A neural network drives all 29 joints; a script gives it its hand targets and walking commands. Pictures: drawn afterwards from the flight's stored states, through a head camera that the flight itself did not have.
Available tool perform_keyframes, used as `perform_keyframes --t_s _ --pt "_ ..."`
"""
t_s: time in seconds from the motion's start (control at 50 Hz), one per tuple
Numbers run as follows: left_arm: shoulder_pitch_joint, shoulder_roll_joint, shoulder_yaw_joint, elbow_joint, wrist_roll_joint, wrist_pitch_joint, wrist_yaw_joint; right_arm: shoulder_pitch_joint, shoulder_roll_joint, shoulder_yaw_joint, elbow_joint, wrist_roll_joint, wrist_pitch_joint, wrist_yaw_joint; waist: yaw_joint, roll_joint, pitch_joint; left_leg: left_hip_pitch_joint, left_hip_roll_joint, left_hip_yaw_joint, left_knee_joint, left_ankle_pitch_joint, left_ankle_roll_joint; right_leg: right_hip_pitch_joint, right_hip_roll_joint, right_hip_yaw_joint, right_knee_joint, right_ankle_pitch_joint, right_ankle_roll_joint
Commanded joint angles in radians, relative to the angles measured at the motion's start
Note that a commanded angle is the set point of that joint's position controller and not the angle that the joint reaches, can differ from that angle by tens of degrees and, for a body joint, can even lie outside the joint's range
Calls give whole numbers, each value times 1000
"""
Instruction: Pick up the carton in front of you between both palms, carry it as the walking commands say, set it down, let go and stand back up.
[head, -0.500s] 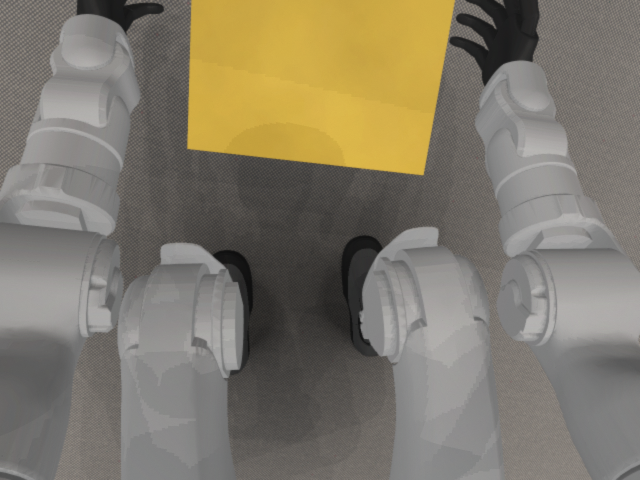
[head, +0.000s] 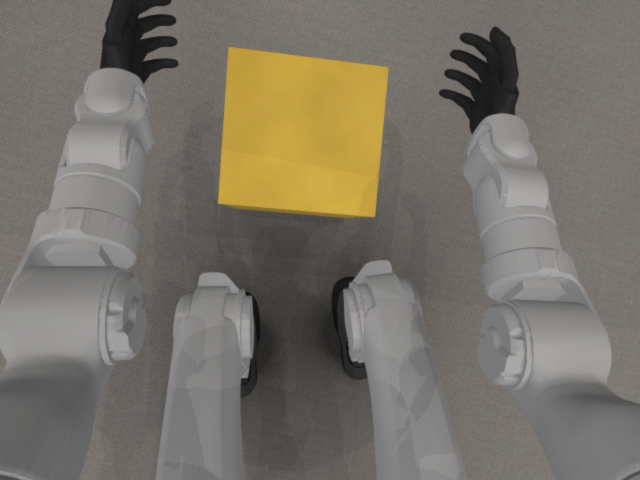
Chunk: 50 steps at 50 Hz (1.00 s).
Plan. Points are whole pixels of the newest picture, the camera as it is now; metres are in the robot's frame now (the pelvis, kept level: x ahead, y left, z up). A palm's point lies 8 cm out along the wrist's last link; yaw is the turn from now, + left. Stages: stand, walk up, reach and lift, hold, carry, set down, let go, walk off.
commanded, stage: set down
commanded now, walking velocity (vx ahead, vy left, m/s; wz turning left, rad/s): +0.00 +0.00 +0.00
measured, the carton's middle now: (299, 151) +0.49 -0.02 -0.34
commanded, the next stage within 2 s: let go in 0.54 s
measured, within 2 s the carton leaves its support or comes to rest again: neither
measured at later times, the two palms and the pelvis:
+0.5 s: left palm out of the picture +0.53 +0.18 +0.04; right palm (617, 51) +0.48 -0.22 +0.04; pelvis +0.03 +0.00 +0.14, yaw +0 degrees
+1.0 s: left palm out of the picture +0.41 +0.21 +0.16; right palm out of the picture +0.39 -0.23 +0.17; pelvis +0.09 -0.01 +0.26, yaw +2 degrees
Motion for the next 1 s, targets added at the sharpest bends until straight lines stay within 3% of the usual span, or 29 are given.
perform_keyframes --t_s 0.0,0.06,0.18,0.34,0.36,0.42,0.5,0.54,0.56,0.58,0.64,0.72,0.78,0.86,0.98 --pt "-237 111 13 -137 5 -1 -6 -183 -116 -17 -146 -5 -1 5 -18 55 -1059 591 -27 58 -232 185 -9 609 16 -91 -216 257 29" --pt "-212 99 1 -195 -2 14 -13 -135 -138 -38 -172 -17 14 10 -36 81 -1137 688 -31 58 -280 228 -18 660 19 -102 -264 292 27" --pt "-160 100 19 -240 19 31 -30 -105 -121 -38 -237 -15 28 35 -24 81 -1144 768 -32 51 -386 290 -20 735 25 -98 -361 345 29" --pt "-87 64 49 -216 54 23 -50 -30 -87 -51 -199 -44 16 58 -14 75 -1062 851 -31 39 -539 331 -24 819 18 -80 -515 373 31" --pt "-79 46 46 -220 53 19 -53 -30 -82 -54 -211 -51 12 61 -26 58 -1055 864 -31 33 -561 334 -22 844 20 -77 -539 380 31" --pt "-57 49 59 -201 68 14 -60 -1 -69 -62 -194 -65 7 64 -25 50 -1014 911 -30 27 -626 336 -21 885 17 -71 -606 382 33" --pt "-28 47 71 -188 88 1 -66 23 -60 -69 -171 -80 -5 72 -15 60 -997 977 -24 19 -697 372 -23 940 13 -61 -676 416 31" --pt "-4 31 71 -182 97 -5 -66 49 -57 -75 -164 -96 -15 79 -28 49 -976 1001 -22 8 -735 394 -22 969 10 -60 -713 441 29" --pt "19 30 81 -179 115 -8 -62 48 -57 -71 -179 -96 -18 85 -9 68 -986 1043 -20 3 -755 420 -23 975 11 -61 -725 451 28" --pt "31 9 80 -213 117 -10 -57 88 -75 -77 -170 -105 -22 89 -24 75 -1016 1089 -22 5 -767 437 -29 1015 10 -57 -751 466 24" --pt "173 -21 84 -222 146 -8 -37 202 -74 -59 -183 -136 -28 115 -11 62 -1041 1188 -18 -6 -829 507 -30 1097 11 -59 -797 513 19" --pt "373 -70 75 -353 171 -16 -2 356 -92 -10 -265 -166 -37 160 17 41 -1026 1295 -22 -9 -918 581 -29 1258 9 -48 -869 574 3" --pt "486 -78 60 -427 161 -32 5 465 -100 16 -297 -175 -43 178 1 6 -925 1285 -19 -5 -992 543 -28 1401 3 -28 -927 599 -6" --pt "625 -78 30 -487 128 -67 -13 612 -71 66 -316 -150 -62 187 8 1 -793 1299 -11 3 -1068 510 -24 1559 -17 12 -1003 635 -9" --pt "887 -76 6 -452 112 -107 -43 862 -63 109 -320 -124 -100 184 16 -15 -626 1396 -4 3 -1162 494 -18 1702 -37 43 -1100 690 1"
